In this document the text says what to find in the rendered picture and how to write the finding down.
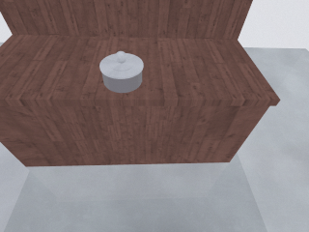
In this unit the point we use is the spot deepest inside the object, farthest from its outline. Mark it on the pot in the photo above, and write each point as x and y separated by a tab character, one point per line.
122	85

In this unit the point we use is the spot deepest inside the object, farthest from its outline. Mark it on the table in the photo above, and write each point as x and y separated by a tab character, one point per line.
201	94

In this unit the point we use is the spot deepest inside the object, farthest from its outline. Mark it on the knob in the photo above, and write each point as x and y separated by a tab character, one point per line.
120	57

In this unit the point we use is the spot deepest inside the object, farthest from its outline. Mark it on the lid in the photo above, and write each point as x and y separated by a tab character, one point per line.
128	69

